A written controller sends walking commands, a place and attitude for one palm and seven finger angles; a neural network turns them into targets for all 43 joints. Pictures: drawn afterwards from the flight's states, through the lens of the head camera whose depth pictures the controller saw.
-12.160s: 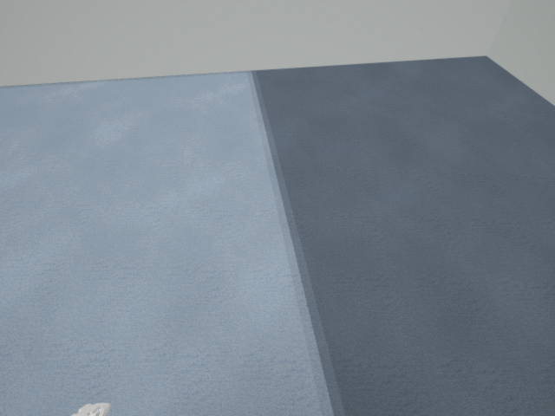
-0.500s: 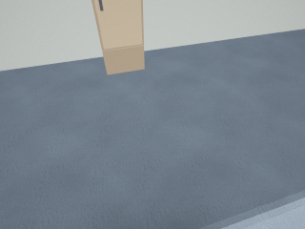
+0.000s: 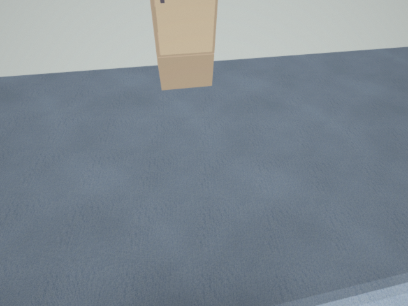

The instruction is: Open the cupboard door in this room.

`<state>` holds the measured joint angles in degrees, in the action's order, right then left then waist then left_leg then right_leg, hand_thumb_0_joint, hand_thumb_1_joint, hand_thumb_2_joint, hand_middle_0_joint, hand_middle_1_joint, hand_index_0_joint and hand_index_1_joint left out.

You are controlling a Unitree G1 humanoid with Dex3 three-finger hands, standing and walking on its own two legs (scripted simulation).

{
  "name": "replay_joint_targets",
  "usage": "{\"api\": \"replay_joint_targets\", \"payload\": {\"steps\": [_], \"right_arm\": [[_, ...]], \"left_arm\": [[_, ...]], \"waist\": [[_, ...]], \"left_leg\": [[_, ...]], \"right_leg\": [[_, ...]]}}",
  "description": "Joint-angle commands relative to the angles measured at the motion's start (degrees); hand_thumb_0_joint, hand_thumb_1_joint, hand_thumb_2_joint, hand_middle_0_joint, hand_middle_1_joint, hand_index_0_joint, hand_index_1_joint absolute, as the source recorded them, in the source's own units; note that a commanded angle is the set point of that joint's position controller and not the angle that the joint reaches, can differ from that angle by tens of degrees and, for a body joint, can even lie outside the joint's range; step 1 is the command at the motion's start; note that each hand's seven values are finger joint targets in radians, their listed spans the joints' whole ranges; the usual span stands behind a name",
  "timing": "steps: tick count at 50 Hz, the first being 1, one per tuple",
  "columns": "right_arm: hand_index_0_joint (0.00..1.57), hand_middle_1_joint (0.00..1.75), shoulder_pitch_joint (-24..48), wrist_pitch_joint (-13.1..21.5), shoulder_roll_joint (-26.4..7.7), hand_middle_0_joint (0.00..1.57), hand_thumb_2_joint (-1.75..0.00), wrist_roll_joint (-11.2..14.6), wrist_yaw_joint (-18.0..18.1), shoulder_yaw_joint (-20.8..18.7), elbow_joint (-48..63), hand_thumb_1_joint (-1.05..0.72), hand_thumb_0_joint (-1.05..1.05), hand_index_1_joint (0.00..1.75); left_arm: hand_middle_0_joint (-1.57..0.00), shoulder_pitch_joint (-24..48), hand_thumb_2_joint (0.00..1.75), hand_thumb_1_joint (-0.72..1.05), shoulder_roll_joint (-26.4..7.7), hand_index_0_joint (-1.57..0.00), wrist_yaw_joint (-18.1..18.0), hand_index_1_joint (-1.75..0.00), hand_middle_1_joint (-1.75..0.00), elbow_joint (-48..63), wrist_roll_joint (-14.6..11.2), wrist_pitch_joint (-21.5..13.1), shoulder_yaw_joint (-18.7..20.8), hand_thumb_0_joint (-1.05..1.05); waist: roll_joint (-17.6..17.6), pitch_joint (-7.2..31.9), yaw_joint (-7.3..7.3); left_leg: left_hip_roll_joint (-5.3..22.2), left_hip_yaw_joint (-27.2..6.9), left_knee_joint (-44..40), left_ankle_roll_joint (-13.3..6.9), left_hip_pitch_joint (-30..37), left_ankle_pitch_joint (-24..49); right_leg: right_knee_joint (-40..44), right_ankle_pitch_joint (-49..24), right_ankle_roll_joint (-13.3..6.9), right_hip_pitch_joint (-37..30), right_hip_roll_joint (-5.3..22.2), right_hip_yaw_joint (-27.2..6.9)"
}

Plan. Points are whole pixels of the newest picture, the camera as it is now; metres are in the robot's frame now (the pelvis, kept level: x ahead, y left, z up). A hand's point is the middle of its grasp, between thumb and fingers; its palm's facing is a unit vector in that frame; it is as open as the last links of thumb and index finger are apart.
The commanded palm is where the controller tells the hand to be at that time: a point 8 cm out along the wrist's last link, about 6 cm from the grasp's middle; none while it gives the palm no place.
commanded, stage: turn or walk to find it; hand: left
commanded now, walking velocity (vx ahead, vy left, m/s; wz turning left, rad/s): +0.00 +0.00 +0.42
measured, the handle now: out of the picture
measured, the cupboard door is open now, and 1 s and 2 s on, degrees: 0 0 0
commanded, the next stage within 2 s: stand and wait in 1.06 s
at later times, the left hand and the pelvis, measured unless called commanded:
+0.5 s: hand out of the picture -0.02 +0.20 -0.17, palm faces +0.24 -0.94 -0.25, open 7.4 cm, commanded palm none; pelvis -0.01 +0.00 +0.00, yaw +13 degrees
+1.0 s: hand out of the picture -0.01 +0.19 -0.15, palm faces +0.41 -0.86 -0.29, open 7.4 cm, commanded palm none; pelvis +0.00 -0.02 +0.00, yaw +25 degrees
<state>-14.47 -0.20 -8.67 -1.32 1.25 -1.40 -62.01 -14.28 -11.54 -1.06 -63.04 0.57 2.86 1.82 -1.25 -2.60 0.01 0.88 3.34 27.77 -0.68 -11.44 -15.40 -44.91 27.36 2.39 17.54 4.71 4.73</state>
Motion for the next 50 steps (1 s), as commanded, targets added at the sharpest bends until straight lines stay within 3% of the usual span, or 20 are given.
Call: {"api": "replay_joint_targets", "payload": {"steps": [1, 5, 7, 8, 9, 12, 21, 24, 25, 27, 28, 30, 34, 42, 43, 44, 45, 46, 48, 50], "right_arm": [[0.2, 0.3, -1.0, 0.7, -11.1, 0.2, -0.9, 0.2, 0.7, -2.4, 1.9, -0.9, 0.0, 0.3], [0.2, 0.3, 1.0, 0.1, -10.7, 0.2, -0.9, 0.5, 0.2, -2.9, 2.7, -0.9, 0.0, 0.3], [0.2, 0.3, 1.5, 0.0, -6.6, 0.2, -0.9, 1.2, -0.6, -2.5, 4.3, -0.9, 0.0, 0.3], [0.2, 0.3, 3.0, -0.8, -6.1, 0.2, -0.9, 0.8, -0.6, -2.8, 5.8, -0.9, 0.0, 0.3], [0.2, 0.3, 4.3, -1.9, -7.9, 0.2, -0.9, 0.4, -0.7, -3.5, 6.1, -0.9, 0.0, 0.3], [0.2, 0.3, 2.2, -2.5, -6.8, 0.2, -0.9, 0.4, -1.5, -3.9, 4.9, -0.9, 0.0, 0.3], [0.2, 0.3, 8.2, -1.8, -6.6, 0.2, -0.9, 0.8, -2.0, -2.6, 9.3, -0.9, 0.0, 0.3], [0.2, 0.3, 4.9, -1.2, -7.6, 0.2, -0.9, 0.7, -1.8, -2.5, 9.1, -0.9, 0.0, 0.3], [0.2, 0.3, 2.9, -0.7, -9.2, 0.2, -0.9, 0.6, -2.0, -2.8, 8.7, -0.9, 0.0, 0.3], [0.2, 0.3, -1.1, -0.4, -18.9, 0.2, -0.9, 0.1, -1.7, -4.8, 9.3, -0.9, 0.0, 0.3], [0.2, 0.3, -2.9, -0.4, -19.1, 0.2, -0.9, 0.0, -1.1, -5.1, 8.3, -0.9, 0.0, 0.3], [0.2, 0.3, 1.7, -0.4, -16.1, 0.2, -0.9, 0.0, -0.3, -4.4, 8.8, -0.9, 0.0, 0.3], [0.2, 0.3, 5.2, -0.1, -14.9, 0.2, -0.9, 0.1, -0.4, -3.8, 10.1, -0.9, 0.0, 0.3], [0.2, 0.3, 6.2, -1.1, -14.8, 0.2, -0.9, 0.2, -0.9, -4.6, 10.9, -0.9, 0.0, 0.3], [0.2, 0.3, 6.1, -1.1, -13.1, 0.2, -0.9, 0.6, -1.1, -4.5, 11.4, -0.9, 0.0, 0.3], [0.2, 0.3, 5.2, -1.0, -9.2, 0.2, -0.9, 1.0, -1.5, -3.9, 12.4, -0.9, 0.0, 0.3], [0.2, 0.3, 7.0, -1.3, -9.0, 0.2, -0.9, 0.7, -1.6, -4.0, 13.9, -0.9, 0.0, 0.3], [0.2, 0.3, 7.5, -2.3, -10.4, 0.2, -0.9, 0.2, -1.4, -4.4, 13.2, -0.9, 0.0, 0.3], [0.2, 0.3, 5.9, -2.7, -10.4, 0.2, -0.9, 0.2, -1.9, -4.6, 11.2, -0.9, 0.0, 0.3], [0.2, 0.3, 3.5, -2.8, -9.3, 0.2, -0.9, 0.1, -2.4, -4.2, 9.8, -0.9, 0.0, 0.3]], "left_arm": [[-0.2, 1.2, 0.9, 0.9, -2.3, -0.2, -0.1, -0.3, -0.3, 4.2, -0.4, -2.2, 0.5, 0.0], [-0.2, -3.1, 0.9, 0.9, -2.8, -0.2, -0.6, -0.3, -0.3, 3.7, -0.3, -2.8, 0.9, 0.0], [-0.2, -4.5, 0.9, 0.9, -8.3, -0.2, -1.3, -0.3, -0.3, 3.9, 0.5, -3.5, 1.9, 0.0], [-0.2, -4.7, 0.9, 0.9, -11.1, -0.2, -1.2, -0.3, -0.3, 4.9, 0.6, -3.6, 2.8, 0.0], [-0.2, -4.0, 0.9, 0.9, -10.9, -0.2, -1.2, -0.3, -0.3, 5.8, 0.5, -3.5, 3.0, 0.0], [-0.2, 2.0, 0.9, 0.9, -7.6, -0.2, -1.3, -0.3, -0.3, 8.3, 0.7, -3.3, 2.4, 0.0], [-0.2, -1.9, 0.9, 0.9, -11.9, -0.2, -0.8, -0.3, -0.3, 8.8, 1.3, -3.2, 3.6, 0.0], [-0.2, -0.4, 0.9, 0.9, -12.6, -0.2, -0.6, -0.3, -0.3, 9.0, 0.9, -2.7, 3.9, 0.0], [-0.2, 0.1, 0.9, 0.9, -12.0, -0.2, -0.4, -0.3, -0.3, 9.2, 0.5, -2.4, 3.8, 0.0], [-0.2, 1.3, 0.9, 0.9, -6.4, -0.2, 0.2, -0.3, -0.3, 12.7, 0.1, -1.7, 2.3, 0.0], [-0.2, 4.6, 0.9, 0.9, -6.6, -0.2, 0.0, -0.3, -0.3, 13.8, 0.5, -1.1, 2.1, 0.0], [-0.2, 6.1, 0.9, 0.9, -7.1, -0.2, 0.1, -0.3, -0.3, 12.7, 0.2, -1.0, 2.5, 0.0], [-0.2, 3.3, 0.9, 0.9, -6.4, -0.2, 0.6, -0.3, -0.3, 11.4, 0.1, -1.2, 2.2, 0.0], [-0.2, -1.9, 0.9, 0.9, -6.5, -0.2, 0.1, -0.3, -0.3, 11.5, -0.2, -2.4, 2.0, 0.0], [-0.2, -4.1, 0.9, 0.9, -8.0, -0.2, -0.1, -0.3, -0.3, 11.2, 0.1, -3.0, 2.3, 0.0], [-0.2, -5.1, 0.9, 0.9, -13.1, -0.2, -0.6, -0.3, -0.3, 11.2, 1.1, -3.5, 3.3, 0.0], [-0.2, -5.0, 0.9, 0.9, -15.6, -0.2, -0.6, -0.3, -0.3, 12.1, 1.0, -3.3, 3.4, 0.0], [-0.2, -3.2, 0.9, 0.9, -14.1, -0.2, -0.8, -0.3, -0.3, 12.7, 0.6, -3.6, 3.7, 0.0], [-0.2, 2.5, 0.9, 0.9, -11.1, -0.2, -0.9, -0.3, -0.3, 14.1, 0.6, -3.3, 3.0, 0.0], [-0.2, 4.1, 0.9, 0.9, -9.3, -0.2, -0.8, -0.3, -0.3, 14.7, 0.7, -3.7, 2.4, 0.0]], "waist": [[9.7, 3.3, -0.5], [7.3, 4.1, 1.66], [-6.7, 3.4, 1.99], [-15.5, 0.8, 3.07], [-16.0, -1.5, 3.48], [-6.3, -3.0, -0.23], [-9.6, 2.7, 2.93], [-8.7, 4.4, 0.75], [-5.1, 6.0, -0.7], [18.7, 6.1, -2.74], [15.2, 5.9, -4.27], [15.5, 4.1, -2.5], [9.5, 4.5, -0.56], [9.1, 5.5, 1.34], [4.9, 6.2, 2.33], [-10.3, 6.5, 2.56], [-14.7, 4.0, 3.36], [-16.7, 2.5, 3.13], [-7.9, -1.1, 0.03], [-7.4, 0.5, -1.05]], "left_leg": [[13.3, -14.2, -8.1, -8.5, 6.2, 32.7], [9.9, -13.5, -4.1, -5.3, 0.1, 24.4], [1.9, -5.6, 5.5, 0.3, -13.0, 5.8], [-1.9, -2.5, 15.8, 2.1, -16.4, -12.8], [0.1, -5.5, 25.4, 1.9, -16.5, -16.3], [1.3, -5.1, 37.3, 2.4, -17.4, -10.3], [1.2, 0.7, 18.3, 3.8, -12.6, -10.8], [0.7, 2.9, 4.6, 3.3, -4.4, -2.2], [1.5, 1.8, -3.1, 2.6, 1.8, 4.9], [21.7, -23.1, -9.3, -7.4, 10.6, 28.8], [22.9, -24.3, -9.7, -10.8, 7.3, 27.9], [17.8, -19.4, -8.4, -10.2, 5.7, 26.3], [13.3, -13.2, -7.4, -8.5, 4.1, 27.0], [9.7, -16.1, -1.2, -5.7, -2.4, 22.9], [6.6, -14.3, 3.1, -3.1, -7.1, 15.6], [-0.6, -6.7, 13.8, 1.0, -17.3, -0.8], [-3.5, -5.4, 25.0, 2.1, -19.9, -18.4], [-1.5, -8.8, 33.3, 1.7, -19.7, -18.1], [0.2, -8.2, 41.6, 2.2, -20.4, -11.1], [0.5, -6.1, 41.8, 3.3, -19.5, -6.9]], "right_leg": [[2.7, -0.9, 0.6, 3.4, -0.5, -0.7], [18.9, -13.6, 0.7, -6.9, -1.0, 0.4], [25.7, -23.0, -3.2, -16.7, 11.2, -10.9], [29.5, -24.1, -9.3, -12.9, 19.5, -17.4], [31.3, -20.5, -11.7, -6.2, 21.1, -18.4], [29.1, -23.7, -10.3, -3.5, 16.3, -8.8], [22.2, -37.5, -10.5, -11.8, 16.1, -2.4], [16.6, -36.2, -7.2, -10.0, 15.0, 0.8], [11.9, -32.3, -4.5, -6.7, 13.5, 2.8], [-8.2, 8.0, 2.0, 12.9, 2.6, 5.3], [-14.6, 9.4, 1.6, 13.4, 2.3, 0.1], [-19.0, 3.0, 1.5, 15.5, 2.5, -3.3], [-13.6, -1.3, 2.1, 10.8, 0.9, -2.3], [15.8, -12.5, 1.6, -6.0, -2.5, 0.1], [23.0, -17.4, 1.0, -12.3, 0.4, -2.2], [26.7, -22.3, -3.1, -18.4, 13.4, -15.8], [28.3, -27.8, -9.1, -12.6, 22.3, -21.6], [30.1, -23.8, -10.9, -6.5, 21.8, -22.4], [28.9, -20.7, -10.0, -3.8, 17.2, -14.5], [26.9, -25.4, -8.4, -5.6, 13.6, -7.4]]}}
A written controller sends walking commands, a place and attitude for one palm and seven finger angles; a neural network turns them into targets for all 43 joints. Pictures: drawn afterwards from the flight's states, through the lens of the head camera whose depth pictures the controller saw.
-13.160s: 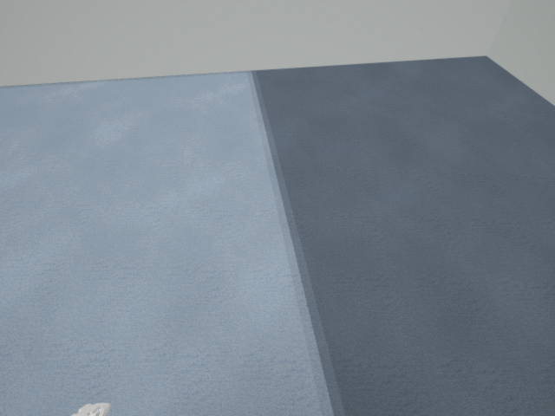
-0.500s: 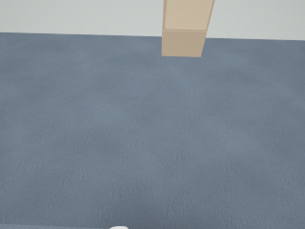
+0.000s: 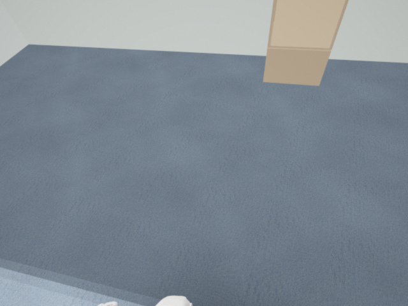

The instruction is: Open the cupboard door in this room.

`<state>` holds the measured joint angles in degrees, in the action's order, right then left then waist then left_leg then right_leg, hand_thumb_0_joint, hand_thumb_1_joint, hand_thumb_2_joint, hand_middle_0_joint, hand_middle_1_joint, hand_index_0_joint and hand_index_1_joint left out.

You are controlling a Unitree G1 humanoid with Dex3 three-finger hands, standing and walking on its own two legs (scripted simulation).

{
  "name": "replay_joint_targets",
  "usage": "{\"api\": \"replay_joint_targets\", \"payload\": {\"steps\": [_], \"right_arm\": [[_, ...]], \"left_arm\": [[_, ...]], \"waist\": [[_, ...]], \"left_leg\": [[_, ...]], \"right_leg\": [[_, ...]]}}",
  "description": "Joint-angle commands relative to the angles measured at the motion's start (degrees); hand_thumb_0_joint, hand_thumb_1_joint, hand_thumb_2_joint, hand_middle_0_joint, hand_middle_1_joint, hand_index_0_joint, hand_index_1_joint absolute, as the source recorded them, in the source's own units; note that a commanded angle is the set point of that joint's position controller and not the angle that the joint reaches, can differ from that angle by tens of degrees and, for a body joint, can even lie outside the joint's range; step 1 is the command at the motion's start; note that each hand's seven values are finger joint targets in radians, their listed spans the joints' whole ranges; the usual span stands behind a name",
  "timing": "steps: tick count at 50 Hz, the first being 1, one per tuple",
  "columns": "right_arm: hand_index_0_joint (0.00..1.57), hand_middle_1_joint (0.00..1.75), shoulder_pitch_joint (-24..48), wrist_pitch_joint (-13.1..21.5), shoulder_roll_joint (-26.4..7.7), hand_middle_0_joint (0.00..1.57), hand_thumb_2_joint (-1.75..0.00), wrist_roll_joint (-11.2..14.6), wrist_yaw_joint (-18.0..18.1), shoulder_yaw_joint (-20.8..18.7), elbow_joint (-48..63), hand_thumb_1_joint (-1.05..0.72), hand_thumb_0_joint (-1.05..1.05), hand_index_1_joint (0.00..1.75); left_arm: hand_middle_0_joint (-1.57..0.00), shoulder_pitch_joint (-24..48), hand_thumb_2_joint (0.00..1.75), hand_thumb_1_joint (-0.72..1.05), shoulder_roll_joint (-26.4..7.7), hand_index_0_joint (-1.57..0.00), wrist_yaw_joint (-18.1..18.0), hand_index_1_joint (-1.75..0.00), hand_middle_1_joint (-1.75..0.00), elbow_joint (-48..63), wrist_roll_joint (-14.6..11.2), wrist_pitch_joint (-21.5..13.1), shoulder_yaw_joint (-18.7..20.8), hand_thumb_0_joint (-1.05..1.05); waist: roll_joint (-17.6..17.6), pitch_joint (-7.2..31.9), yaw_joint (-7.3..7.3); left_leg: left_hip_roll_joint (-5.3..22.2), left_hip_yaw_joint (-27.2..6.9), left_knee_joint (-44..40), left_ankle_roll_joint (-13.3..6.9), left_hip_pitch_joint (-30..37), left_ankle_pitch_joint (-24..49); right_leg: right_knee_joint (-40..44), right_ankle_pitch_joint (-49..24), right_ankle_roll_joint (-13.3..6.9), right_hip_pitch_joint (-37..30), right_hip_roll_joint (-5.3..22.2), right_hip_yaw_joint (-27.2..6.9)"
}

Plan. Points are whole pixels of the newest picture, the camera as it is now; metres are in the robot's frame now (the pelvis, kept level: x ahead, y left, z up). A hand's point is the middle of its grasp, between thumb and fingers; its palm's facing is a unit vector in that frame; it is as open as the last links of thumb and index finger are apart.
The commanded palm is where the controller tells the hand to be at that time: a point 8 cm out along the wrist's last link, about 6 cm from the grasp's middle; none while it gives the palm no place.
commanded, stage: turn or walk to find it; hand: left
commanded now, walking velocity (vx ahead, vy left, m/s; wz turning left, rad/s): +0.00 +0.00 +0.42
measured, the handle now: out of the picture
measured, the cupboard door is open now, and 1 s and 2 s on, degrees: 0 0 0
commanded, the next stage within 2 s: stand and wait in 0.06 s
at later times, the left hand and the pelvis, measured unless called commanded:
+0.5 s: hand out of the picture +0.00 +0.23 -0.17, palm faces +0.16 -0.96 -0.24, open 7.4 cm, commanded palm none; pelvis +0.01 +0.03 +0.01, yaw +6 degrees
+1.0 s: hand out of the picture +0.00 +0.19 -0.17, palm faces +0.15 -0.97 -0.20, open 7.4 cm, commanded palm none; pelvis +0.01 +0.01 +0.01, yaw +7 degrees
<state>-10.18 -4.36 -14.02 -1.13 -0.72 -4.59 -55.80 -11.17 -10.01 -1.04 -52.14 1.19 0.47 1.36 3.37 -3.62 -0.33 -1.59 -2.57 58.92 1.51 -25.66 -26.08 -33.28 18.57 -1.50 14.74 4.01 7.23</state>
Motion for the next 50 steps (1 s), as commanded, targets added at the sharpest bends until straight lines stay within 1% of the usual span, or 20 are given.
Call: {"api": "replay_joint_targets", "payload": {"steps": [1, 9, 12, 13, 14, 15, 16, 17, 19, 21, 24, 27, 28, 30, 31, 32, 35, 37, 40, 50], "right_arm": [[0.2, 0.3, -0.8, 1.2, -3.9, 0.2, -0.9, 0.0, -0.5, -0.9, 3.5, -0.9, 0.0, 0.3], [0.2, 0.3, 4.4, 2.6, -1.3, 0.2, -0.9, 0.7, 0.3, 1.3, 3.5, -0.9, 0.0, 0.3], [0.2, 0.3, -0.8, 3.4, -1.5, 0.2, -0.9, 0.6, 0.7, 1.6, 1.0, -0.9, 0.0, 0.3], [0.2, 0.3, -2.7, 4.1, -3.2, 0.2, -0.9, 0.5, 0.7, 1.4, 0.2, -0.9, 0.0, 0.3], [0.2, 0.3, -3.1, 4.7, -7.4, 0.2, -0.9, 0.1, 0.9, 0.7, 0.1, -0.9, 0.0, 0.3], [0.2, 0.3, -3.9, 4.5, -9.6, 0.2, -0.9, 0.1, 1.1, 0.4, -0.1, -0.9, 0.0, 0.3], [0.2, 0.3, -4.0, 4.6, -8.9, 0.2, -0.9, 0.0, 2.0, 0.6, -1.3, -0.9, 0.0, 0.3], [0.2, 0.3, -2.1, 4.7, -7.9, 0.2, -0.9, 0.1, 2.5, 1.1, -1.5, -0.9, 0.0, 0.3], [0.2, 0.3, 0.7, 4.8, -6.3, 0.2, -0.9, 0.1, 2.8, 1.4, -1.5, -0.9, 0.0, 0.3], [0.2, 0.3, -0.2, 4.6, -6.8, 0.2, -0.9, 0.2, 2.7, 1.2, -2.0, -0.9, 0.0, 0.3], [0.2, 0.3, 0.4, 4.4, -6.9, 0.2, -0.9, 0.1, 2.5, 0.9, -2.1, -0.9, 0.0, 0.3], [0.2, 0.3, 0.8, 4.4, -5.8, 0.2, -0.9, 0.5, 2.3, 0.7, -2.5, -0.9, 0.0, 0.3], [0.2, 0.3, 0.9, 4.5, -4.6, 0.2, -0.9, 0.7, 2.1, 0.8, -2.5, -0.9, 0.0, 0.3], [0.2, 0.3, -0.9, 4.4, -0.7, 0.2, -0.9, 1.2, 1.6, 1.7, -2.3, -0.9, 0.0, 0.3], [0.2, 0.3, -1.0, 3.7, -0.5, 0.2, -0.9, 0.8, 1.7, 1.7, -2.5, -0.9, 0.0, 0.3], [0.2, 0.3, -0.8, 3.2, -1.0, 0.2, -0.9, 0.5, 1.8, 1.6, -2.7, -0.9, 0.0, 0.3], [0.2, 0.3, -4.6, 3.9, -0.1, 0.2, -0.9, 0.4, 2.0, 2.4, -5.3, -0.9, 0.0, 0.3], [0.2, 0.3, -5.1, 4.4, -0.6, 0.2, -0.9, 0.5, 1.9, 2.5, -6.4, -0.9, 0.0, 0.3], [0.2, 0.3, -5.2, 5.1, -0.7, 0.2, -0.9, 0.5, 2.2, 3.0, -7.4, -0.9, 0.0, 0.3], [0.2, 0.3, -8.3, 5.2, 0.3, 0.2, -0.9, 0.6, 2.9, 3.0, -9.3, -0.9, 0.0, 0.3]], "left_arm": [[-0.2, 0.4, 0.9, 0.9, -10.7, -0.2, -0.8, -0.3, -0.3, 3.7, 0.0, -1.4, 2.8, 0.0], [-0.2, -7.6, 0.9, 0.9, -13.2, -0.2, -0.7, -0.3, -0.3, -1.9, 0.7, -1.2, 3.3, 0.0], [-0.2, -4.6, 0.9, 0.9, -12.6, -0.2, -0.9, -0.3, -0.3, -3.4, 0.0, -0.9, 3.1, 0.0], [-0.2, -4.6, 0.9, 0.9, -11.2, -0.2, -0.9, -0.3, -0.3, -3.3, -0.4, -0.6, 2.8, 0.0], [-0.2, -6.5, 0.9, 0.9, -8.3, -0.2, -0.7, -0.3, -0.3, -3.0, -0.7, -0.3, 2.2, 0.0], [-0.2, -5.5, 0.9, 0.9, -6.0, -0.2, -0.7, -0.3, -0.3, -2.7, -0.7, 0.0, 1.2, 0.0], [-0.2, -2.5, 0.9, 0.9, -5.6, -0.2, -0.9, -0.3, -0.3, -2.8, -0.7, 0.5, 0.8, 0.0], [-0.2, -1.9, 0.9, 0.9, -6.1, -0.2, -0.8, -0.3, -0.3, -3.7, -0.9, 0.7, 0.8, 0.0], [-0.2, -2.7, 0.9, 0.9, -5.8, -0.2, -0.3, -0.3, -0.3, -5.8, -0.8, 0.7, 0.7, 0.0], [-0.2, -1.7, 0.9, 0.9, -5.7, -0.2, -0.1, -0.3, -0.3, -6.0, -0.8, 0.7, 0.8, 0.0], [-0.2, -2.5, 0.9, 0.9, -5.1, -0.2, -0.1, -0.3, -0.3, -6.4, -0.8, 0.7, 0.7, 0.0], [-0.2, -7.1, 0.9, 0.9, -4.8, -0.2, -0.3, -0.3, -0.3, -8.2, -0.5, -0.1, 0.4, 0.0], [-0.2, -8.8, 0.9, 0.9, -5.5, -0.2, -0.5, -0.3, -0.3, -8.7, -0.3, -0.5, 0.3, 0.0], [-0.2, -6.4, 0.9, 0.9, -9.8, -0.2, -0.8, -0.3, -0.3, -8.2, 0.0, -1.2, 0.5, 0.0], [-0.2, -4.8, 0.9, 0.9, -11.2, -0.2, -0.6, -0.3, -0.3, -7.9, -0.2, -1.5, 1.1, 0.0], [-0.2, -3.9, 0.9, 0.9, -10.7, -0.2, -0.6, -0.3, -0.3, -7.8, -0.2, -1.3, 1.1, 0.0], [-0.2, -2.3, 0.9, 0.9, -8.5, -0.2, -0.7, -0.3, -0.3, -8.1, -0.5, -1.3, 0.6, 0.0], [-0.2, -2.4, 0.9, 0.9, -7.5, -0.2, -0.7, -0.3, -0.3, -8.2, -0.7, -1.1, 0.5, 0.0], [-0.2, -3.9, 0.9, 0.9, -6.4, -0.2, -0.8, -0.3, -0.3, -9.7, -0.9, -1.0, 0.1, 0.0], [-0.2, -5.7, 0.9, 0.9, -5.1, -0.2, -0.9, -0.3, -0.3, -11.5, -0.9, -0.9, -0.2, 0.0]], "waist": [[-12.8, 1.8, -0.36], [-14.5, 5.9, 3.92], [-13.7, 6.9, 0.93], [-8.9, 7.8, -0.08], [3.4, 9.5, 0.27], [10.5, 7.5, -0.34], [12.4, 6.3, -1.67], [12.7, 5.1, -0.64], [8.3, 3.8, 0.43], [5.7, 3.6, -0.22], [4.6, 3.2, 0.2], [2.8, 4.7, 1.91], [0.2, 5.4, 2.58], [-10.5, 3.8, 0.53], [-17.8, 2.2, 0.51], [-19.0, -0.5, 0.66], [-10.9, 0.0, -0.68], [-5.8, 1.0, 0.01], [-2.2, 0.7, 0.82], [-3.1, -0.5, 0.76]], "left_leg": [[3.1, 0.5, 10.0, 1.6, -5.1, 4.4], [2.2, 5.9, -15.9, 1.5, 2.3, 0.0], [2.7, 7.0, -31.4, 0.9, 12.6, 11.8], [4.9, 5.2, -38.1, 0.0, 19.1, 20.2], [14.3, -5.3, -37.5, -3.5, 26.7, 33.9], [21.6, -11.0, -39.0, -8.9, 24.7, 43.0], [21.6, -11.8, -40.7, -11.3, 22.8, 46.1], [20.6, -10.3, -40.3, -11.9, 20.8, 46.9], [18.0, -6.5, -38.7, -11.4, 21.8, 49.4], [16.8, -5.7, -38.4, -10.8, 22.4, 50.5], [15.8, -5.7, -38.9, -10.3, 19.8, 44.5], [13.0, -4.1, -36.2, -7.7, 17.3, 36.0], [11.1, -2.8, -33.6, -5.7, 16.0, 30.8], [4.6, 2.6, -30.5, -1.3, 10.5, 14.0], [3.0, 3.7, -29.1, -0.4, 11.2, 7.5], [3.4, 3.9, -27.1, -0.4, 11.9, 5.1], [5.5, 2.8, -32.6, -0.9, 16.0, 15.9], [7.2, 1.9, -35.2, -1.0, 17.3, 20.0], [8.2, 1.2, -37.2, -1.5, 15.9, 23.8], [8.4, 2.8, -38.5, -1.5, 16.9, 20.6]], "right_leg": [[15.2, -17.5, -4.5, -3.7, 14.2, -8.3], [9.5, -37.5, -6.6, -13.1, 14.7, -6.6], [5.7, -31.6, -3.3, -9.4, 12.5, -4.3], [1.6, -26.3, -0.7, -5.6, 10.5, -2.6], [-4.0, -11.4, 2.5, 3.7, 5.6, 0.1], [-8.9, 10.6, 4.2, 7.2, 2.5, 0.4], [-14.5, 15.2, 4.7, 8.0, 1.7, -2.5], [-17.4, 14.8, 4.4, 7.6, 2.1, -5.0], [-16.9, 11.2, 4.2, 8.1, 2.1, -5.4], [-14.5, 10.0, 4.6, 7.6, 1.6, -4.4], [-8.8, 7.9, 4.9, 4.5, 0.8, -3.3], [4.0, -3.1, 4.7, -2.9, 0.0, -2.2], [10.2, -9.1, 4.5, -6.2, 1.3, -3.1], [13.8, -16.3, 0.3, -7.7, 10.9, -13.2], [16.2, -13.4, -2.4, -3.5, 12.8, -15.8], [17.8, -11.4, -3.8, -0.1, 12.8, -16.1], [13.4, -15.7, -2.4, 0.4, 8.9, -11.0], [12.5, -9.8, 0.1, -0.1, 5.4, -7.8], [11.8, -13.3, 1.0, -4.0, 4.1, -6.8], [13.7, -13.5, 0.7, -4.0, 3.3, -7.9]]}}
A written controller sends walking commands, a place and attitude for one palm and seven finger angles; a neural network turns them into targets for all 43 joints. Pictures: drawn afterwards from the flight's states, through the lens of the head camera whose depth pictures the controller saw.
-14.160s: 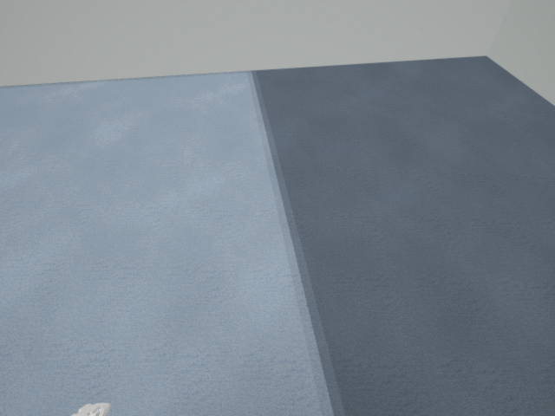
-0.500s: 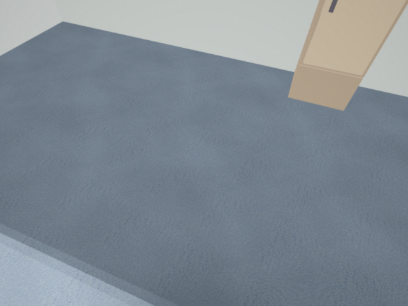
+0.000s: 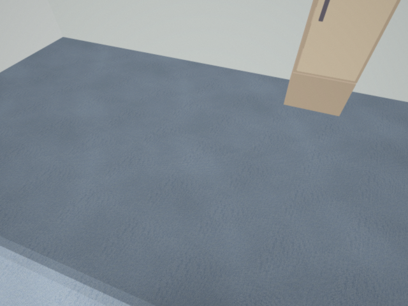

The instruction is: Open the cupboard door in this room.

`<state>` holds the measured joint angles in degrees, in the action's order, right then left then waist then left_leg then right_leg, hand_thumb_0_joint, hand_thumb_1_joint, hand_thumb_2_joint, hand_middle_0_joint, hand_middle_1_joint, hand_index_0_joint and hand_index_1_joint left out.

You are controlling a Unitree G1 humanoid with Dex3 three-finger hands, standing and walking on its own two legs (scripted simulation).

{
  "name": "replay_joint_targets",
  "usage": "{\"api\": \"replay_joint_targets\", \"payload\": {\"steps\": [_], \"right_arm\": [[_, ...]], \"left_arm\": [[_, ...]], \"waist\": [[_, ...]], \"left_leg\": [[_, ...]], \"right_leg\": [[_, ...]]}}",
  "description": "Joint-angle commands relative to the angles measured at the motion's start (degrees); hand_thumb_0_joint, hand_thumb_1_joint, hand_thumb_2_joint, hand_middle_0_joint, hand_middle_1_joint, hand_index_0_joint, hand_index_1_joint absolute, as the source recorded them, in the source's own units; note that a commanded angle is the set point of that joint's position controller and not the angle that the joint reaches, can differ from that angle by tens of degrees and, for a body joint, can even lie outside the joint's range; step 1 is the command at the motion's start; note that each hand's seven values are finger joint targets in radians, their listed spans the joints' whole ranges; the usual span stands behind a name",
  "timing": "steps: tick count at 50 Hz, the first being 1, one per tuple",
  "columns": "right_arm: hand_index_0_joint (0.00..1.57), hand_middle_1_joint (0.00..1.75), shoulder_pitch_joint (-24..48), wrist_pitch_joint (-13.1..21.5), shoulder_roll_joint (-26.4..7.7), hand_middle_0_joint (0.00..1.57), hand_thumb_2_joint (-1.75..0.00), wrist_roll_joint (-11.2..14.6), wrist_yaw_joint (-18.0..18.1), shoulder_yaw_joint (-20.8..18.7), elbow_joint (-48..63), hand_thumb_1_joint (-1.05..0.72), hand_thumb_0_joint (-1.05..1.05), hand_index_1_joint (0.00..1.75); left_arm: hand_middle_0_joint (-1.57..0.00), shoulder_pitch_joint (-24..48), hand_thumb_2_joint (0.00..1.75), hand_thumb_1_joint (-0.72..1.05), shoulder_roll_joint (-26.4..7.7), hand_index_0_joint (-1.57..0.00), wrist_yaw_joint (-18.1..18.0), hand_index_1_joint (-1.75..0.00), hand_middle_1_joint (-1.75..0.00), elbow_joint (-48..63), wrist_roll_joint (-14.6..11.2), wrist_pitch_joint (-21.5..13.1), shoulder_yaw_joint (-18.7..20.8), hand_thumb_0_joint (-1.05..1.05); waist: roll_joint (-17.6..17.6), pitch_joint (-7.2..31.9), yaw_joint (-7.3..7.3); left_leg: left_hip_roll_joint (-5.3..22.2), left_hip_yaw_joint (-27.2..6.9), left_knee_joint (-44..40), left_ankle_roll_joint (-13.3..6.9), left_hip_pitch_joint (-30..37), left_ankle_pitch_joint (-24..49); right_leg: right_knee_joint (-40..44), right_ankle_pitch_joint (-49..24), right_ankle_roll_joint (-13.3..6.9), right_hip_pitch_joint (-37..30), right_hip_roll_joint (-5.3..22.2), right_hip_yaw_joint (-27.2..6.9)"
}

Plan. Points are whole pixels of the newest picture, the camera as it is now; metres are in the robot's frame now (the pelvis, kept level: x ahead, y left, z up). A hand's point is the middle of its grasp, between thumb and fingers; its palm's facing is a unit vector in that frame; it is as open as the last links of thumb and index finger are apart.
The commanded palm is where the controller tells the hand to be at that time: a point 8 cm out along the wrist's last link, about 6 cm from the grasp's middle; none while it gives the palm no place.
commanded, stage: turn or walk to find it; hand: left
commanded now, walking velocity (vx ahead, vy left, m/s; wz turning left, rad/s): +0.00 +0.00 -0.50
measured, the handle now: (324, 8) +1.68 -0.61 -0.03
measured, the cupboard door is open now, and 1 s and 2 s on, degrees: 0 0 0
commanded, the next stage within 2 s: stand and wait in 0.66 s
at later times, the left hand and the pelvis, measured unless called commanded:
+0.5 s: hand out of the picture +0.07 +0.17 -0.18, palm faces -0.07 -0.96 -0.25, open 7.4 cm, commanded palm none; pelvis +0.03 -0.02 -0.02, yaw -10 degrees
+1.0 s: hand (143, 293) +0.19 +0.16 -0.19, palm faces -0.11 -0.98 -0.17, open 7.4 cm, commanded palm none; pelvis +0.16 +0.00 -0.01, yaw -9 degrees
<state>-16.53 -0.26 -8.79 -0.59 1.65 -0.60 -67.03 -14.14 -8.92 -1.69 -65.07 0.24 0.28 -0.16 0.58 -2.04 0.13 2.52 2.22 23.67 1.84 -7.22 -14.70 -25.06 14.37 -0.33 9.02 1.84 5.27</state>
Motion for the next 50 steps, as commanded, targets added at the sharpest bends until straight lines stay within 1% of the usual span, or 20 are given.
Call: {"api": "replay_joint_targets", "payload": {"steps": [1, 9, 11, 13, 15, 19, 20, 21, 22, 23, 25, 28, 33, 36, 38, 39, 40, 41, 45, 50], "right_arm": [[0.2, 0.3, -2.2, 1.0, -5.2, 0.2, -0.9, 0.1, 0.6, -1.2, 2.0, -0.9, 0.0, 0.3], [0.2, 0.3, -0.2, -0.3, -7.0, 0.2, -0.9, -0.2, 0.9, -3.4, 6.1, -0.9, 0.0, 0.3], [0.2, 0.3, -0.4, -0.1, -7.9, 0.2, -0.9, -0.6, 0.7, -3.8, 7.0, -0.9, 0.0, 0.3], [0.2, 0.3, -0.5, 0.0, -10.8, 0.2, -0.9, -0.9, 0.3, -4.7, 8.3, -0.9, 0.0, 0.3], [0.2, 0.3, 1.4, 0.9, -13.0, 0.2, -0.9, -0.9, 0.0, -5.4, 9.0, -0.9, 0.0, 0.3], [0.2, 0.3, 3.8, 1.4, -11.8, 0.2, -0.9, -1.3, -0.5, -4.6, 9.3, -0.9, 0.0, 0.3], [0.2, 0.3, 4.7, 1.6, -10.1, 0.2, -0.9, -1.0, -0.6, -4.1, 10.1, -0.9, 0.0, 0.3], [0.2, 0.3, 7.3, 1.9, -5.7, 0.2, -0.9, -0.3, -1.0, -3.0, 13.0, -0.9, 0.0, 0.3], [0.2, 0.3, 13.0, 2.1, -7.7, 0.2, -0.9, -0.7, -1.5, -2.7, 16.0, -0.9, 0.0, 0.3], [0.2, 0.3, 14.5, 2.2, -7.3, 0.2, -0.9, -0.7, -1.7, -3.0, 16.0, -0.9, 0.0, 0.3], [0.2, 0.3, 11.6, 2.1, -7.2, 0.2, -0.9, -1.1, -2.0, -3.0, 14.0, -0.9, 0.0, 0.3], [0.2, 0.3, 6.8, 1.2, -4.9, 0.2, -0.9, -0.8, -2.1, -2.3, 10.9, -0.9, 0.0, 0.3], [0.2, 0.3, 9.1, 0.7, -3.1, 0.2, -0.9, 0.2, -2.1, -1.0, 10.3, -0.9, 0.0, 0.3], [0.2, 0.3, 10.2, 1.4, -3.0, 0.2, -0.9, 0.1, -1.6, -0.5, 9.8, -0.9, 0.0, 0.3], [0.2, 0.3, 3.6, 2.0, -4.1, 0.2, -0.9, -0.4, -1.2, -0.9, 7.3, -0.9, 0.0, 0.3], [0.2, 0.3, -0.6, 2.5, -6.7, 0.2, -0.9, -0.7, -1.0, -1.6, 5.9, -0.9, 0.0, 0.3], [0.2, 0.3, -5.1, 2.6, -10.2, 0.2, -0.9, -0.7, -0.7, -2.5, 4.8, -0.9, 0.0, 0.3], [0.2, 0.3, -6.9, 2.2, -11.6, 0.2, -0.9, 0.0, -0.2, -2.5, 3.8, -0.9, 0.0, 0.3], [0.2, 0.3, 2.4, 1.9, -7.3, 0.2, -0.9, -0.3, 0.5, -2.0, 5.1, -0.9, 0.0, 0.3], [0.2, 0.3, 7.1, 1.9, -8.8, 0.2, -0.9, -0.1, 0.0, -2.7, 6.4, -0.9, 0.0, 0.3]], "left_arm": [[-0.2, -2.4, 0.9, 0.9, -6.5, -0.2, -0.2, -0.3, -0.3, 1.6, 0.1, -0.5, 1.7, 0.0], [-0.2, 0.0, 0.9, 0.9, -8.2, -0.2, 0.7, -0.3, -0.3, 5.4, 0.7, 1.2, 4.4, 0.0], [-0.2, -0.5, 0.9, 0.9, -7.6, -0.2, 1.2, -0.3, -0.3, 6.6, 1.0, 1.3, 4.6, 0.0], [-0.2, -0.3, 0.9, 0.9, -6.4, -0.2, 2.0, -0.3, -0.3, 8.3, 1.4, 1.4, 4.8, 0.0], [-0.2, -0.6, 0.9, 0.9, -3.7, -0.2, 2.8, -0.3, -0.3, 9.5, 1.6, 1.2, 4.6, 0.0], [-0.2, -6.2, 0.9, 0.9, -3.1, -0.2, 3.4, -0.3, -0.3, 8.2, 1.6, -0.5, 4.3, 0.0], [-0.2, -12.0, 0.9, 0.9, -5.3, -0.2, 3.0, -0.3, -0.3, 6.1, 1.7, -1.3, 4.5, 0.0], [-0.2, -18.3, 0.9, 0.9, -12.0, -0.2, 2.1, -0.3, -0.3, 3.8, 1.9, -2.3, 5.6, 0.0], [-0.2, -21.9, 0.9, 0.9, -12.8, -0.2, 1.2, -0.3, -0.3, 3.4, 0.6, -2.5, 5.4, 0.0], [-0.2, -19.4, 0.9, 0.9, -13.0, -0.2, 0.9, -0.3, -0.3, 3.6, 0.8, -3.0, 5.4, 0.0], [-0.2, -12.8, 0.9, 0.9, -8.8, -0.2, 0.7, -0.3, -0.3, 4.7, 1.1, -3.4, 4.0, 0.0], [-0.2, -9.7, 0.9, 0.9, -7.0, -0.2, 0.5, -0.3, -0.3, 4.6, 1.2, -4.3, 2.8, 0.0], [-0.2, -10.2, 0.9, 0.9, -7.2, -0.2, -0.1, -0.3, -0.3, 2.2, 1.0, -4.0, 1.8, 0.0], [-0.2, -10.9, 0.9, 0.9, -6.8, -0.2, -0.6, -0.3, -0.3, 1.0, 0.9, -3.3, 1.7, 0.0], [-0.2, -9.6, 0.9, 0.9, -6.9, -0.2, -1.0, -0.3, -0.3, 0.7, 0.7, -2.9, 1.7, 0.0], [-0.2, -11.1, 0.9, 0.9, -6.0, -0.2, -1.1, -0.3, -0.3, 0.6, 0.5, -2.7, 1.4, 0.0], [-0.2, -13.4, 0.9, 0.9, -4.1, -0.2, -1.3, -0.3, -0.3, 0.7, 0.0, -2.7, 1.1, 0.0], [-0.2, -14.5, 0.9, 0.9, -2.7, -0.2, -1.4, -0.3, -0.3, 0.8, -0.3, -2.4, 0.5, 0.0], [-0.2, -6.3, 0.9, 0.9, -1.9, -0.2, -0.8, -0.3, -0.3, 1.5, 0.3, -1.1, 1.0, 0.0], [-0.2, -8.4, 0.9, 0.9, -2.3, -0.2, 0.0, -0.3, -0.3, 0.8, 1.1, -0.3, 1.2, 0.0]], "waist": [[-0.2, -2.1, 0.12], [-1.3, -2.1, -0.5], [1.5, -0.4, -0.35], [7.6, -2.2, -0.55], [12.4, -3.2, 0.01], [4.2, -3.8, 3.33], [-4.5, -3.2, 5.61], [-23.7, -3.1, 7.58], [-15.5, -4.6, 8.92], [-11.2, -5.7, 7.52], [-4.6, -7.4, 3.45], [-5.1, -3.0, 0.27], [-8.8, -1.1, 0.77], [-9.7, -0.9, 1.38], [-7.4, 1.5, -1.58], [-2.2, 5.1, -2.65], [5.2, 10.0, -3.43], [13.9, 13.4, -3.14], [6.2, 2.4, -0.82], [4.5, 2.8, 1.58]], "left_leg": [[4.5, -1.5, -2.5, -1.8, -1.6, 9.1], [6.6, 0.0, 1.7, -2.7, -4.2, -1.3], [8.5, -2.3, -1.1, -3.9, -4.1, -13.0], [13.5, -8.6, -7.8, -6.7, -5.6, -28.3], [19.9, -12.3, -12.9, -10.3, -8.6, -29.2], [15.1, -1.6, -0.3, -6.2, -12.9, -19.8], [10.3, 3.4, 12.7, -3.5, -17.6, -16.9], [2.1, 9.9, 32.3, -0.1, -33.8, -20.5], [2.0, 2.8, 40.5, -0.3, -37.9, -20.1], [3.7, -0.5, 44.6, -0.6, -38.8, -15.1], [5.5, -2.0, 43.6, -0.4, -35.9, -7.8], [4.0, 0.1, 36.2, 0.7, -27.8, -4.0], [0.9, 3.3, 21.9, 0.4, -21.1, 1.0], [-0.8, 4.6, 13.8, -0.6, -15.2, 3.7], [-1.3, 4.5, 4.9, -1.3, -5.6, 15.4], [2.9, 0.8, 5.1, -3.1, 5.0, 33.9], [12.3, -8.2, 8.5, -8.5, 16.3, 53.2], [19.5, -15.5, 4.4, -14.1, 15.9, 62.4], [14.9, -12.2, -3.6, -13.1, -2.0, 33.0], [10.6, -9.2, -8.7, -9.8, -9.6, 2.2]], "right_leg": [[4.8, -10.4, -0.7, 2.2, 5.4, -6.4], [0.0, -3.8, -1.9, 10.2, 3.9, -10.8], [-1.9, 10.0, -1.5, 11.9, 1.8, -9.8], [-10.8, 18.2, -0.3, 16.5, -2.1, -5.2], [-24.4, 12.9, 0.6, 15.7, -1.4, 0.2], [-8.7, 8.3, 0.3, 3.2, -1.0, 3.5], [0.7, 9.1, -0.9, -3.8, 1.3, -1.9], [11.1, 10.7, -6.9, -12.8, 15.5, -27.1], [16.1, 6.3, -11.6, -10.9, 22.0, -39.1], [15.7, 8.5, -13.4, -8.3, 21.8, -38.5], [13.5, 1.0, -11.8, -4.0, 18.8, -27.6], [9.3, -25.3, -8.2, -4.3, 14.0, -12.1], [6.3, -42.8, -5.4, -7.0, 11.4, -2.7], [2.9, -46.4, -4.7, -7.7, 10.8, -2.7], [-4.9, -43.3, -2.3, -6.3, 9.1, -1.2], [-11.5, -33.8, -0.2, -0.5, 6.9, 0.0], [-17.9, -14.1, 1.7, 8.6, 3.3, 1.6], [-28.4, 19.7, 2.5, 9.2, 0.4, -0.1], [-25.3, 19.6, 2.3, 9.2, 4.1, -4.2], [-10.5, 6.9, 1.7, 1.4, 3.2, -1.8]]}}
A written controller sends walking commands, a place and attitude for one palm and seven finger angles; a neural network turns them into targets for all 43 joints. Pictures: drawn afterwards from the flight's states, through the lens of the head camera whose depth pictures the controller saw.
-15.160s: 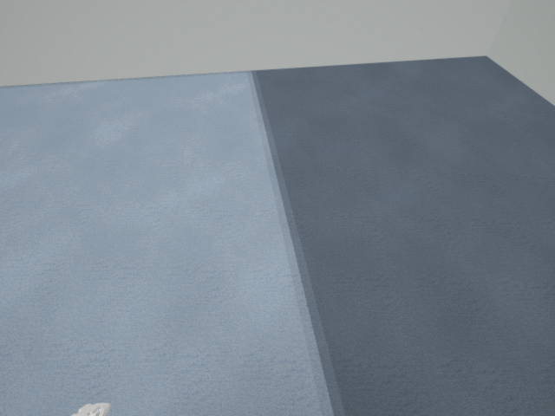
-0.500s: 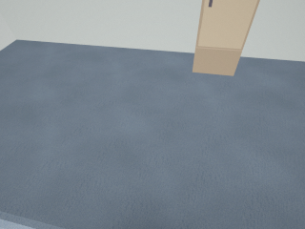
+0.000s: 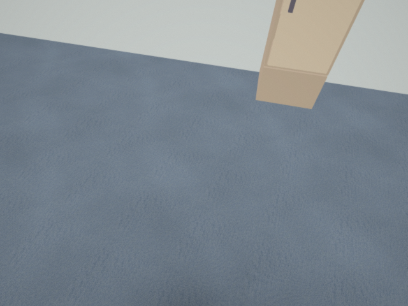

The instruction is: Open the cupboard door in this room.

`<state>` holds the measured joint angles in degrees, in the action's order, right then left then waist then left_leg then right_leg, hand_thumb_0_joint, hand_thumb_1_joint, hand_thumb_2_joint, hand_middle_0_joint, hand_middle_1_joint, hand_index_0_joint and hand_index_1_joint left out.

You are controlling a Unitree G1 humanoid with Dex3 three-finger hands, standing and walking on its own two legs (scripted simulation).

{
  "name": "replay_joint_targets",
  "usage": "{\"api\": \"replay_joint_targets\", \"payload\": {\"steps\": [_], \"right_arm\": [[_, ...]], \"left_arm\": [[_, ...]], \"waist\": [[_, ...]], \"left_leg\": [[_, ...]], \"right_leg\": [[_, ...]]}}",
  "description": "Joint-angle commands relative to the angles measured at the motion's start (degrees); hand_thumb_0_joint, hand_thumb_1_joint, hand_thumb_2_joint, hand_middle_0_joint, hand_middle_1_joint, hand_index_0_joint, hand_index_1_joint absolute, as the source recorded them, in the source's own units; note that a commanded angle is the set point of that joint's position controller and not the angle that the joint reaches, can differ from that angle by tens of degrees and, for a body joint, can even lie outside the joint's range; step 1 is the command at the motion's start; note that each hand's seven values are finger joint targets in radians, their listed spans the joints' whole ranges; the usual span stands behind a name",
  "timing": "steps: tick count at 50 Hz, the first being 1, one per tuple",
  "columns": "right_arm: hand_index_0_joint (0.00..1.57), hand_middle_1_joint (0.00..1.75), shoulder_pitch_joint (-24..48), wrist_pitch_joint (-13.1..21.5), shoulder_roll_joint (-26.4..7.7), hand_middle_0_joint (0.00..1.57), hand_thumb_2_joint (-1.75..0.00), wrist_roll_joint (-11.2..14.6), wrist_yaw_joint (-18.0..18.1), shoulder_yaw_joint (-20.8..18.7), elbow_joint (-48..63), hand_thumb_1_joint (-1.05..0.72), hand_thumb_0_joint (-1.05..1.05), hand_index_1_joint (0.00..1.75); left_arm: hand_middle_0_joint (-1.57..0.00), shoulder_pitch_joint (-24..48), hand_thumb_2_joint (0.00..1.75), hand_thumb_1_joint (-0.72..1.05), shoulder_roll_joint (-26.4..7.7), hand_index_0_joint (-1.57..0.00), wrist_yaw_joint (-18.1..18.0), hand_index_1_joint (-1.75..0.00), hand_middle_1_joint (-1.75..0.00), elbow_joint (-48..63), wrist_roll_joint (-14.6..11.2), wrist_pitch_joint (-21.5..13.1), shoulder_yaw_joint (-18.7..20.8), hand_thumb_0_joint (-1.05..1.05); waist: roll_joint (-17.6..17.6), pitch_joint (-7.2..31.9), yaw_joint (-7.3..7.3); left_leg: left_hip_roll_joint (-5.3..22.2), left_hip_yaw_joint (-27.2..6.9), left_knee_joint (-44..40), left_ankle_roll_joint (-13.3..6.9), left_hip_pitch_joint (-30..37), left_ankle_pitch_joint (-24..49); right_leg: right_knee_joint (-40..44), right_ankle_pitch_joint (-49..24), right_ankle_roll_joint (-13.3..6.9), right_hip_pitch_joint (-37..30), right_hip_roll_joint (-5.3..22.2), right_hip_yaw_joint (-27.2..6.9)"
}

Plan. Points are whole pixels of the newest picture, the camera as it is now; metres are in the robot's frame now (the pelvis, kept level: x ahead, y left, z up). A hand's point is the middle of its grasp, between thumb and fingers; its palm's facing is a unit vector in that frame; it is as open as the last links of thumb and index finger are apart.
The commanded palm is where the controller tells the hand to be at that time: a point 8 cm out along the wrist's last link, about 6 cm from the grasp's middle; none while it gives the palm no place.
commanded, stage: stand and wait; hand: left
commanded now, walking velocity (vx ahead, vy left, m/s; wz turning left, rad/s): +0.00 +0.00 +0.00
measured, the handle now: out of the picture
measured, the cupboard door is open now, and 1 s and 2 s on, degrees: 0 0 0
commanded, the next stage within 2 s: turn or walk to find it in 0.16 s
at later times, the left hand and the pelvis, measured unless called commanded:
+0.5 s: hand out of the picture +0.06 +0.15 -0.18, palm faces +0.03 -0.99 -0.15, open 7.4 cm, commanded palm none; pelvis +0.10 -0.01 -0.01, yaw -3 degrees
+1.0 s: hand (185, 192) +0.44 +0.09 -0.18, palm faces -0.17 -0.96 -0.23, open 7.4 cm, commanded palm none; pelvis +0.31 -0.08 -0.02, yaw -11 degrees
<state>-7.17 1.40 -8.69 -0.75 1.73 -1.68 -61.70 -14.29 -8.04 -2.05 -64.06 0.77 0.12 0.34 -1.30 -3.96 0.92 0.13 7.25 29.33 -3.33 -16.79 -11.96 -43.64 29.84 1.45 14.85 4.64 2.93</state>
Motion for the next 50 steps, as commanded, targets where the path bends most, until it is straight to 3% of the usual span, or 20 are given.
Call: {"api": "replay_joint_targets", "payload": {"steps": [1, 6, 11, 17, 21, 22, 24, 25, 26, 28, 33, 37, 40, 43, 44, 45, 46, 47, 49, 50], "right_arm": [[0.2, 0.3, -1.4, 0.2, -9.1, 0.2, -0.9, 0.2, -0.2, -1.6, 1.0, -0.9, 0.0, 0.3], [0.2, 0.3, -3.9, -0.7, -7.4, 0.2, -0.9, 0.3, -0.9, -1.1, 0.1, -0.9, 0.0, 0.3], [0.2, 0.3, -10.0, 0.5, -6.0, 0.2, -0.9, 0.0, -0.9, 0.0, -2.1, -0.9, 0.0, 0.3], [0.2, 0.3, -8.8, 0.6, -6.0, 0.2, -0.9, -0.3, -1.2, -0.6, 0.4, -0.9, 0.0, 0.3], [0.2, 0.3, -3.9, 1.6, -5.5, 0.2, -0.9, -0.4, -1.5, -0.9, 3.4, -0.9, 0.0, 0.3], [0.2, 0.3, -5.0, 1.9, -5.5, 0.2, -0.9, -0.2, -1.5, -0.8, 3.2, -0.9, 0.0, 0.3], [0.2, 0.3, -16.2, 2.7, -6.1, 0.2, -0.9, -0.2, -1.1, -1.1, -0.1, -0.9, 0.0, 0.3], [0.2, 0.3, -24.9, 3.0, -11.2, 0.2, -0.9, -1.0, -0.7, -2.6, -3.3, -0.9, 0.0, 0.3], [0.2, 0.3, -32.0, 2.7, -12.3, 0.2, -0.9, -1.3, 0.1, -2.7, -6.0, -0.9, 0.0, 0.3], [0.2, 0.3, -27.9, 2.5, -8.3, 0.2, -0.9, -1.1, 0.3, -1.4, -4.7, -0.9, 0.0, 0.3], [0.2, 0.3, -21.9, 3.6, -5.7, 0.2, -0.9, -0.7, 0.3, -1.0, -2.7, -0.9, 0.0, 0.3], [0.2, 0.3, -22.5, 3.8, -4.9, 0.2, -0.9, -0.8, 0.3, -1.0, -3.4, -0.9, 0.0, 0.3], [0.2, 0.3, -21.8, 3.5, -6.6, 0.2, -0.9, -0.4, 0.3, -1.7, -3.8, -0.9, 0.0, 0.3], [0.2, 0.3, -18.7, 3.1, -9.4, 0.2, -0.9, -0.2, 0.1, -2.7, -3.3, -0.9, 0.0, 0.3], [0.2, 0.3, -16.5, 3.0, -10.1, 0.2, -0.9, -0.1, -0.1, -3.0, -2.7, -0.9, 0.0, 0.3], [0.2, 0.3, -17.9, 2.9, -7.3, 0.2, -0.9, 0.5, -1.0, -2.7, -2.3, -0.9, 0.0, 0.3], [0.2, 0.3, -19.4, 3.0, -2.5, 0.2, -0.9, 1.0, -1.1, -1.9, -0.5, -0.9, 0.0, 0.3], [0.2, 0.3, -17.5, 2.2, -3.5, 0.2, -0.9, 1.5, -1.1, -1.8, 1.1, -0.9, 0.0, 0.3], [0.2, 0.3, -11.6, 1.8, -4.3, 0.2, -0.9, 0.2, -1.4, -2.3, 1.9, -0.9, 0.0, 0.3], [0.2, 0.3, -12.0, 1.3, -3.1, 0.2, -0.9, -0.5, -1.5, -2.0, 1.5, -0.9, 0.0, 0.3]], "left_arm": [[-0.2, -8.9, 0.9, 0.9, -4.0, -0.2, 0.3, -0.3, -0.3, -0.5, 0.5, -0.3, 0.8, 0.0], [-0.2, -2.6, 0.9, 0.9, -9.1, -0.2, 0.6, -0.3, -0.3, 1.0, 0.5, -1.3, 0.5, 0.0], [-0.2, -4.4, 0.9, 0.9, -8.0, -0.2, 0.7, -0.3, -0.3, 0.6, -0.1, -1.7, 0.6, 0.0], [-0.2, -8.4, 0.9, 0.9, -10.4, -0.2, 1.6, -0.3, -0.3, 0.5, 0.1, -1.3, 2.8, 0.0], [-0.2, -12.8, 0.9, 0.9, -10.8, -0.2, 1.1, -0.3, -0.3, -0.9, 0.5, -2.4, 3.9, 0.0], [-0.2, -12.0, 0.9, 0.9, -10.3, -0.2, 1.0, -0.3, -0.3, -0.8, 0.5, -2.5, 3.8, 0.0], [-0.2, -5.9, 0.9, 0.9, -9.1, -0.2, 1.3, -0.3, -0.3, 1.0, -0.1, -2.4, 3.8, 0.0], [-0.2, -3.3, 0.9, 0.9, -5.7, -0.2, 1.9, -0.3, -0.3, 3.1, -0.3, -2.5, 3.3, 0.0], [-0.2, 2.7, 0.9, 0.9, -5.1, -0.2, 1.6, -0.3, -0.3, 5.7, 0.1, -2.7, 2.4, 0.0], [-0.2, 5.1, 0.9, 0.9, -4.9, -0.2, 2.0, -0.3, -0.3, 5.6, 0.2, -2.8, 2.7, 0.0], [-0.2, 3.9, 0.9, 0.9, -2.0, -0.2, 3.4, -0.3, -0.3, 6.0, 0.7, -0.6, 2.8, 0.0], [-0.2, 10.1, 0.9, 0.9, -1.1, -0.2, 4.1, -0.3, -0.3, 9.1, 0.4, -0.7, 2.3, 0.0], [-0.2, 9.9, 0.9, 0.9, -2.1, -0.2, 4.0, -0.3, -0.3, 9.5, 0.3, -1.1, 2.4, 0.0], [-0.2, -3.2, 0.9, 0.9, -5.0, -0.2, 3.3, -0.3, -0.3, 5.8, 0.8, -1.8, 3.4, 0.0], [-0.2, -11.8, 0.9, 0.9, -7.3, -0.2, 3.0, -0.3, -0.3, 3.4, 1.2, -2.4, 4.2, 0.0], [-0.2, -17.8, 0.9, 0.9, -13.1, -0.2, 2.3, -0.3, -0.3, 1.4, 1.5, -3.1, 5.4, 0.0], [-0.2, -19.5, 0.9, 0.9, -17.7, -0.2, 1.8, -0.3, -0.3, 0.6, 0.8, -3.4, 6.1, 0.0], [-0.2, -14.4, 0.9, 0.9, -18.7, -0.2, 1.6, -0.3, -0.3, 2.1, -0.6, -3.3, 6.7, 0.0], [-0.2, -4.2, 0.9, 0.9, -12.8, -0.2, 1.5, -0.3, -0.3, 5.1, -0.5, -3.4, 4.9, 0.0], [-0.2, -1.1, 0.9, 0.9, -10.6, -0.2, 1.4, -0.3, -0.3, 5.6, -0.2, -3.9, 4.0, 0.0]], "waist": [[5.7, 4.2, 1.64], [-3.0, -4.4, -0.78], [-1.2, 2.7, -1.02], [-5.9, -3.4, 0.8], [-7.0, -4.8, 2.32], [-5.9, -3.4, 1.3], [-0.7, 1.4, -5.26], [15.8, 3.3, -7.91], [22.5, -0.3, -10.3], [7.1, -3.7, -7.47], [7.3, -6.7, -2.2], [9.2, -8.9, -2.44], [8.9, -7.1, -1.19], [8.9, 1.4, 4.83], [7.9, 5.9, 9.11], [-1.0, 10.9, 10.92], [-12.6, 14.4, 8.33], [-12.1, 13.3, 6.49], [-0.7, 2.0, 3.1], [-0.2, 0.1, 0.74]], "left_leg": [[12.2, -13.3, -13.6, -3.4, -1.6, -4.0], [5.7, -8.5, -10.9, 2.5, 2.2, -6.7], [6.6, -5.4, -8.1, 2.7, 8.1, 0.8], [4.4, 0.6, 2.5, 3.6, -3.6, -10.5], [4.9, 1.5, 10.5, 4.2, -13.0, -15.5], [5.2, 1.3, 7.9, 3.9, -9.8, -14.7], [5.6, -1.1, -5.2, 2.2, 12.2, -4.5], [17.0, -16.4, -10.0, -1.4, 25.0, 2.1], [25.0, -24.0, -14.6, -2.9, 28.4, 14.2], [26.3, -18.3, -12.3, -7.0, 23.5, 21.8], [19.0, -2.8, -17.7, -2.9, 15.8, 15.6], [15.7, 3.3, -19.5, -2.0, 14.5, 20.3], [16.3, 5.7, -16.1, -2.0, 16.1, 35.6], [16.5, 7.4, -0.3, -0.7, 18.6, 50.0], [14.8, 8.3, 11.8, 0.8, 15.3, 45.1], [10.9, 7.5, 28.8, 2.1, 3.3, 24.0], [1.7, 2.3, 47.3, 3.7, -11.1, -18.5], [3.4, -5.2, 55.0, 2.5, -13.9, -18.8], [8.5, -8.3, 53.3, 2.3, -16.4, -8.7], [9.7, -8.1, 49.4, 2.7, -14.1, -6.1]], "right_leg": [[13.0, -12.9, -0.1, -6.9, 0.3, 0.8], [25.9, -10.4, -1.8, 2.8, 3.5, -5.4], [24.5, -16.3, -2.6, -3.6, 3.0, -5.1], [27.6, -4.3, -7.4, -6.1, 5.7, -12.7], [26.5, -23.2, -12.7, -13.4, 11.7, -18.8], [23.8, -27.2, -12.4, -13.0, 11.0, -17.0], [10.1, -30.8, -7.6, 0.6, 3.8, -8.1], [-7.2, -18.8, -3.9, 14.6, -3.8, 0.6], [-19.6, 0.1, -2.9, 25.6, -5.1, 1.5], [-27.1, -3.5, -3.4, 27.7, 0.3, -2.4], [-23.8, -13.6, -1.7, 27.4, 1.7, 0.3], [-6.6, -19.9, -1.9, 23.0, 0.7, 5.3], [2.4, -21.7, -3.8, 14.2, -2.6, 7.7], [6.1, -20.0, -6.3, -0.6, -5.9, 9.0], [10.7, -23.3, -6.7, -11.1, -5.8, 8.6], [13.1, -24.4, -9.2, -23.3, 3.3, -2.4], [19.1, -32.3, -15.4, -29.5, 17.6, -28.2], [26.4, -24.2, -17.2, -24.0, 21.2, -33.5], [29.5, -10.8, -13.8, -7.3, 17.5, -25.3], [30.3, -12.4, -12.1, -1.2, 15.1, -20.1]]}}
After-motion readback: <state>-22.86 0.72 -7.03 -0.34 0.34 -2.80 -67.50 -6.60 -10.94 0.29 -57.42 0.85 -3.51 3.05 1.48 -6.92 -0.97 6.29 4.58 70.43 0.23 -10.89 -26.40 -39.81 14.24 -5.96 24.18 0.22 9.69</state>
